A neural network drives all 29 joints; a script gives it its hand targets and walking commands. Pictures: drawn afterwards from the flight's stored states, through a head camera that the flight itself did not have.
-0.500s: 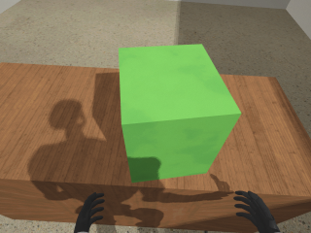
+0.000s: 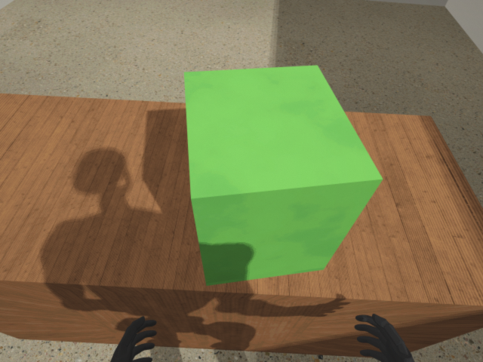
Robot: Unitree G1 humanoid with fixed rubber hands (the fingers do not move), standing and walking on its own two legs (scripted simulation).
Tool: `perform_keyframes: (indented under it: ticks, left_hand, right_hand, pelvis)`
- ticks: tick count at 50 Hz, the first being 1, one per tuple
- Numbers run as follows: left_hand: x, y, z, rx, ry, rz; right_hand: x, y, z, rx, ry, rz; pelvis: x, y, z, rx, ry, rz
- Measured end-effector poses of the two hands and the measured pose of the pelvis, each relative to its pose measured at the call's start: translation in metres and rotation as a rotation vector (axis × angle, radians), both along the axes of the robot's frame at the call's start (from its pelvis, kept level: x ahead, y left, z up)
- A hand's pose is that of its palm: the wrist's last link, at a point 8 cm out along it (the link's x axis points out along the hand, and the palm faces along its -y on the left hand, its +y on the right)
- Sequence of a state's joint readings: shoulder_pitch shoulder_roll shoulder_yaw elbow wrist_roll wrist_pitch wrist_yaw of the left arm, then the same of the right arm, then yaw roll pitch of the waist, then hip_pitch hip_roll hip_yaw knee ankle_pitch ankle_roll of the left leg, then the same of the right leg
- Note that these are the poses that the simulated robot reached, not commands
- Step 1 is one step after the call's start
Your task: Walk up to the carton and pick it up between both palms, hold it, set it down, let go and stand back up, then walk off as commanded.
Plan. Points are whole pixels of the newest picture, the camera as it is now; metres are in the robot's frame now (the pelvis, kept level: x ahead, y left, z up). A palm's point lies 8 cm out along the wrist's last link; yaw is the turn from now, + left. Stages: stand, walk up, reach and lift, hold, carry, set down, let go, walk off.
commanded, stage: let go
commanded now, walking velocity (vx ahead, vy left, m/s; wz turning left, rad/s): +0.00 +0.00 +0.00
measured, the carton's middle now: (259, 179) +0.45 +0.00 +0.03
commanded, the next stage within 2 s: stand in 0.24 s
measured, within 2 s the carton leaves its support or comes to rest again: neither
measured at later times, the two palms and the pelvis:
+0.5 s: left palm out of the picture +0.09 +0.25 -0.13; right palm out of the picture +0.10 -0.26 -0.10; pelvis +0.00 +0.00 +0.00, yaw +0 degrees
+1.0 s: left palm out of the picture +0.02 +0.27 -0.14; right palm out of the picture +0.06 -0.27 -0.10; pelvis -0.01 +0.00 +0.00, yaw +0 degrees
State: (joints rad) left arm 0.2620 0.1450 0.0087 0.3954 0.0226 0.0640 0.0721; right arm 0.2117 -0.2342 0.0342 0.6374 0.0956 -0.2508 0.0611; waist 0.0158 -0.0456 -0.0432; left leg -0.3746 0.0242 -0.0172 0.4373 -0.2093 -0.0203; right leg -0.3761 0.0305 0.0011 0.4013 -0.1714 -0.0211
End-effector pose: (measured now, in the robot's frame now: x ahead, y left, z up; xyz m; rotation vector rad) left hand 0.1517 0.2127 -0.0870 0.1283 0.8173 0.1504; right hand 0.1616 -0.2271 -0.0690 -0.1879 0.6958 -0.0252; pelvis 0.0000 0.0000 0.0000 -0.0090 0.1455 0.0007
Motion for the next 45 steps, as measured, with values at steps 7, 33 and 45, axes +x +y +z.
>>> perform_keyframes:
  ticks: [7, 33, 45]
  left_hand:
    - [-0.003, 0.004, -0.009, -0.001, 0.058, -0.028]
    - [-0.108, 0.049, -0.057, 0.037, 0.442, 0.022]
    - [-0.124, 0.054, -0.058, 0.045, 0.45, 0.028]
  right_hand:
    - [-0.006, -0.001, -0.007, -0.021, 0.028, -0.023]
    - [-0.079, -0.043, -0.033, -0.179, 0.413, -0.071]
    - [-0.092, -0.044, -0.033, -0.178, 0.414, -0.081]
  pelvis:
    - [0.005, 0.0, 0.0, 0.0, 0.003, 0.0]
    - [-0.001, 0.003, -0.001, -0.004, -0.015, 0.0]
    - [-0.01, 0.003, -0.001, -0.003, -0.028, 0.0]
